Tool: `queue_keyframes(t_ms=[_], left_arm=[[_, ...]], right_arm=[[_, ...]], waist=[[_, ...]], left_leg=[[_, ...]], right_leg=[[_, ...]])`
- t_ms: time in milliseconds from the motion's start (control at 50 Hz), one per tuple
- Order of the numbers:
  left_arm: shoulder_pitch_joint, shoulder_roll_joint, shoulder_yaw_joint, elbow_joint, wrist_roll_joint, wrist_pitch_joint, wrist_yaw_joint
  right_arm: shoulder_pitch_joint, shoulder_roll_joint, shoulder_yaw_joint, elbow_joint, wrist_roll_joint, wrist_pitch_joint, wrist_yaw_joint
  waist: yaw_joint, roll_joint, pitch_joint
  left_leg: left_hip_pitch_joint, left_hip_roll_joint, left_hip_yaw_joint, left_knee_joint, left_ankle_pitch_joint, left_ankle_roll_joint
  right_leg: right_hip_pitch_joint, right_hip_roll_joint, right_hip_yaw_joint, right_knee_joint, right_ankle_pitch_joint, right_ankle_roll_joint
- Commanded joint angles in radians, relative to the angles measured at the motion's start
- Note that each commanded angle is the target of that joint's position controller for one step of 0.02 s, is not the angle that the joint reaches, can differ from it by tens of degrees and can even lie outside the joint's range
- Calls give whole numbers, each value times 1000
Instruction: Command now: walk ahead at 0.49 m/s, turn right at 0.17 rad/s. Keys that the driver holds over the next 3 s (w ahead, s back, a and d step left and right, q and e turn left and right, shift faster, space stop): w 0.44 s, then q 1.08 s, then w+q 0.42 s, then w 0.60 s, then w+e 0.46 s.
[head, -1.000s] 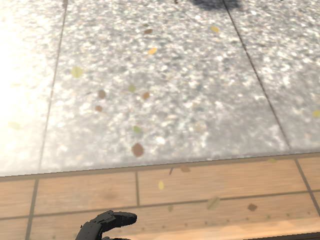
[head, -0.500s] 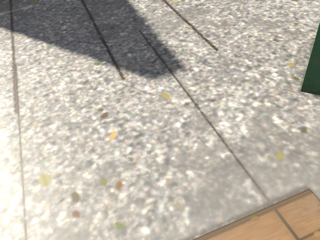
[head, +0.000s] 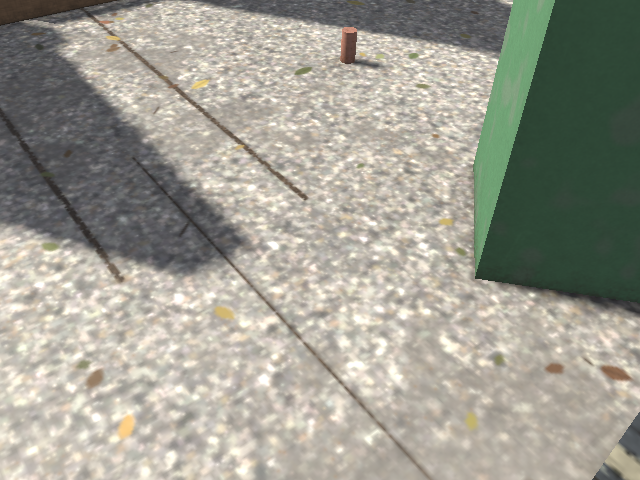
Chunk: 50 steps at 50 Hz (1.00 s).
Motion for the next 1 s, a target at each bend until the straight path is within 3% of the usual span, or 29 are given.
queue_keyframes(t_ms=[20, 60, 80, 180, 280, 320, 340, 360, 380, 400, 420, 440, 480, 520, 560, 580, 640, 680, 720, 780, 820, 840, 860, 880, 900, 920, 960, 980, 1000], left_arm=[[25, 3, -24, -36, 16, -1, 13], [20, 43, -11, -21, 6, -1, 15], [-12, 51, -4, -25, 4, -8, 14], [-195, 29, 3, -36, -30, -27, -9], [-236, 26, 13, -36, -26, -33, -31], [-198, 57, 24, -38, -21, -43, -39], [-112, 85, 40, -17, -16, -49, -37], [46, 134, 69, 27, -8, -48, -30], [242, 209, 99, 63, -4, -48, -15], [345, 345, 123, 61, 22, -44, 3], [343, 283, 107, 51, 24, -51, 1], [269, 212, 87, 39, 27, -56, 1], [98, 120, 52, 11, 25, -60, -6], [36, 86, 38, 18, 35, -77, -12], [32, 132, 50, 36, 46, -87, -7], [37, 148, 56, 48, 40, -86, 4], [19, 159, 55, 54, 40, -77, 32], [47, 188, 62, 67, 29, -71, 49], [74, 213, 70, 83, 13, -57, 67], [55, 244, 87, 96, -11, -23, 82], [19, 254, 95, 92, -20, -5, 92], [26, 233, 92, 83, -17, -3, 94], [59, 203, 81, 76, 6, -11, 85], [78, 87, 46, 28, 66, -13, 75], [150, 112, 37, 12, 36, -19, 62], [80, 179, 50, 4, 8, -21, 51], [-21, 187, 55, -15, 18, -10, 65], [-25, 197, 61, -35, 29, -3, 78], [-35, 191, 63, -46, 25, 7, 77]], right_arm=[[-120, -90, -7, -104, 8, -27, -9], [-83, -118, -6, -102, 10, -42, -22], [-71, -121, -4, -104, 23, -51, -24], [46, -138, -13, -102, 25, -35, -37], [59, -178, -29, -93, 42, -5, -21], [27, -209, -38, -95, 47, -2, -14], [-4, -223, -41, -95, 48, 1, -13], [-31, -215, -38, -99, 47, 1, -10], [-70, -208, -31, -121, 39, -5, -9], [-33, -85, 6, -178, 24, -30, -1], [-58, -101, 5, -188, 41, -59, 6], [-155, -177, -21, -218, 68, -73, 17], [-238, -165, -24, -233, 61, -59, 15], [-177, -149, -36, -218, 58, -21, 6], [-147, -118, -36, -214, 61, 6, -5], [-179, -108, -35, -226, 60, 11, -12], [-266, -113, -35, -264, 36, 11, -7], [-354, -98, -30, -292, 28, 8, 9], [-398, -116, -37, -324, 26, 14, 21], [-420, -137, -49, -365, 23, 11, 39], [-355, -165, -67, -361, 23, 7, 47], [-263, -216, -90, -340, 26, 2, 42], [-180, -293, -119, -329, 17, 2, 23], [-153, -371, -131, -338, 6, 9, 1], [-156, -359, -120, -378, 1, 3, 5], [-215, -304, -111, -411, 13, 10, 1], [-316, -225, -86, -437, 45, 31, -14], [-329, -216, -84, -442, 45, 39, -19], [-345, -218, -82, -444, 40, 47, -23]], waist=[[60, 63, 144], [41, 93, 93], [28, 102, 71], [-84, 105, 141], [-103, 138, 238], [-64, 163, 224], [-8, 171, 187], [66, 158, 89], [158, 118, -50], [134, -165, -209], [126, -248, -305], [122, -164, -183], [44, -7, -39], [-24, -37, 24], [-51, -42, 56], [-49, -49, 84], [-45, -41, 101], [-2, -49, 97], [24, -49, 88], [23, -69, 63], [-13, -74, 29], [-49, -49, -8], [-75, 37, -76], [-15, 270, -124], [-13, 298, -343], [-46, 178, -338], [-22, 20, -169], [-3, 34, -122], [19, 56, -85]], left_leg=[[-73, 161, -269, -543, -85, 123], [3, 154, -206, -607, 40, 143], [76, 168, -221, -632, 104, 153], [362, 215, -193, -711, 201, 160], [448, 229, -142, -705, 327, 169], [471, 230, -130, -623, 543, 166], [459, 217, -105, -518, 711, 152], [397, 172, -69, -337, 863, 135], [182, 128, -49, -89, 729, 101], [-206, -25, -47, 296, 287, 37], [-373, -106, -205, 540, -112, 22], [-456, -41, -260, 645, -51, 38], [-396, 30, -222, 584, 99, 23], [-274, 53, -229, 485, 170, 3], [-258, 28, -222, 451, 205, -17], [-296, 31, -231, 419, 243, -26], [-257, 20, -184, 171, 411, -29], [-199, 8, -125, 4, 488, -23], [-223, 7, -113, -90, 458, -20], [-249, -9, -88, -183, 337, 1], [-148, -60, -42, -280, 312, 29], [-6, -101, -36, -371, 409, 61], [227, -46, -149, -362, 716, 113], [472, 186, -478, -273, 1250, 236], [645, 336, -808, -350, 1115, 435], [602, 285, -739, -398, 860, 393], [370, 191, -595, -443, 544, 282], [247, 158, -567, -462, 485, 261], [168, 130, -538, -485, 463, 245]], right_leg=[[-84, -59, 19, -190, 80, 65], [-11, -94, -63, -326, 135, 98], [0, -130, -73, -390, 169, 108], [10, -159, -127, -835, 159, 117], [174, -112, -182, -1111, 35, 84], [296, -80, -197, -1180, -42, 56], [415, -52, -214, -1227, -39, 40], [637, -17, -226, -1244, -38, 18], [971, -121, -99, -1203, -28, -21], [1339, -406, 330, -1215, -43, -157], [1351, -498, 648, -1409, -118, -246], [1228, -459, 519, -1420, -136, -195], [930, -383, 203, -1435, 112, -124], [753, -323, 33, -1484, 249, -74], [672, -311, -68, -1504, 399, -65], [661, -308, -103, -1516, 444, -52], [632, -266, -222, -1508, 471, -13], [661, -266, -254, -1502, 478, -3], [778, -301, -238, -1463, 510, -7], [920, -347, -221, -1348, 563, 7], [934, -326, -237, -1207, 634, 44], [909, -269, -261, -1067, 586, 83], [750, -194, -267, -857, 364, 139], [413, -44, -257, -523, -495, 204], [264, 43, -20, -262, -637, 229], [215, -13, 56, -225, -530, 214], [193, -76, 38, -328, -370, 204], [239, -87, 39, -384, -340, 201], [284, -85, 28, -442, -334, 199]])
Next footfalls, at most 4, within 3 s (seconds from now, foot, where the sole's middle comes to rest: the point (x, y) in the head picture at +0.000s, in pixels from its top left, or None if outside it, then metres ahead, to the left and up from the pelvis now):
0.38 right None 0.33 -0.14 -0.74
0.86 left None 0.57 0.09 -0.74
1.32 right None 0.59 -0.13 -0.74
1.78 left None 0.42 0.07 -0.74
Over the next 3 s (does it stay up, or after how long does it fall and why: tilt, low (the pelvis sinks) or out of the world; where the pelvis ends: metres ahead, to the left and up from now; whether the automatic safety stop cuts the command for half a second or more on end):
stays up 0.83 0.51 0.04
